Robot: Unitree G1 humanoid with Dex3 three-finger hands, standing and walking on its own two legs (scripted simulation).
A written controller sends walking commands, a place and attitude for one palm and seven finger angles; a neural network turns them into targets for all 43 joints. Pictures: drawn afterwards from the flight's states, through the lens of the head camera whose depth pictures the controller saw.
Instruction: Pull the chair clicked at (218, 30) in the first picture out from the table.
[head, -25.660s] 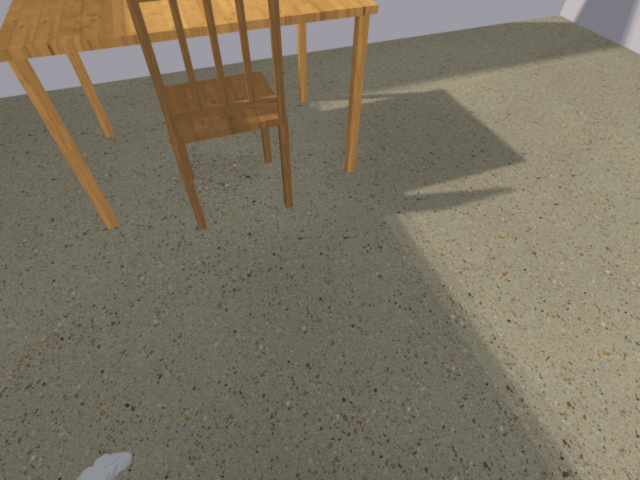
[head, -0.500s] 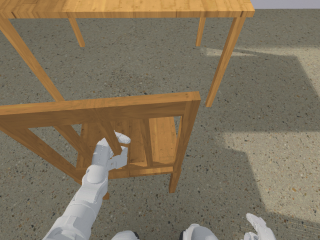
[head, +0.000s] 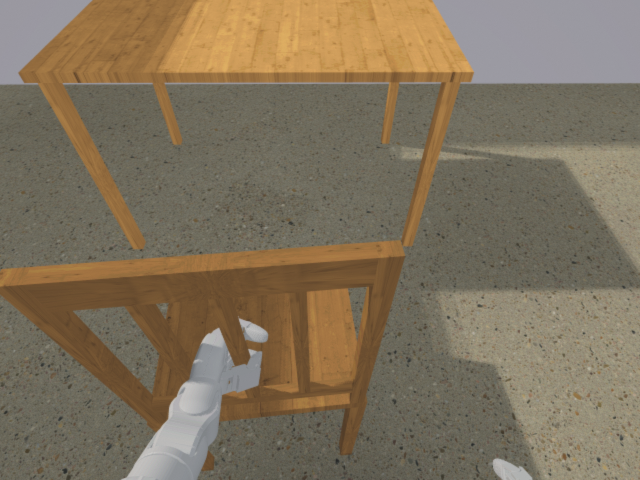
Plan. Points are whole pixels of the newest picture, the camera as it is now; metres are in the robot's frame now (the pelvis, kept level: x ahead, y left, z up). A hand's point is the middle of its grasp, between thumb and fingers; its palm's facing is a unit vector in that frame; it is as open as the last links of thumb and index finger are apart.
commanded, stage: stop walking, hand still on the chair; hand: left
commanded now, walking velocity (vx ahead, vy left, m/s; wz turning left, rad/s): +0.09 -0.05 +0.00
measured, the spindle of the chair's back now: (239, 352) +0.30 +0.13 -0.06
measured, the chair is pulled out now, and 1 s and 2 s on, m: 0.65 0.66 0.66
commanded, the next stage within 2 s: open the thumb and straighten the fingers in 0.98 s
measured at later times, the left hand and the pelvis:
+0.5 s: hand (247, 379) +0.26 +0.12 -0.07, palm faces -0.04 -0.98 -0.17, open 5.4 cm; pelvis +0.03 +0.00 +0.00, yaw +0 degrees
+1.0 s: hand (249, 377) +0.27 +0.11 -0.07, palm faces +0.04 -0.99 -0.17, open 5.4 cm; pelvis +0.04 -0.02 +0.00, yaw +1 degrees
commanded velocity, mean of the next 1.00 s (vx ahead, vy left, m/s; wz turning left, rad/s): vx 0.01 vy -0.01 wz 0.00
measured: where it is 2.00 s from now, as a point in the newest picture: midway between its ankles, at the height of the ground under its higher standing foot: outside the picture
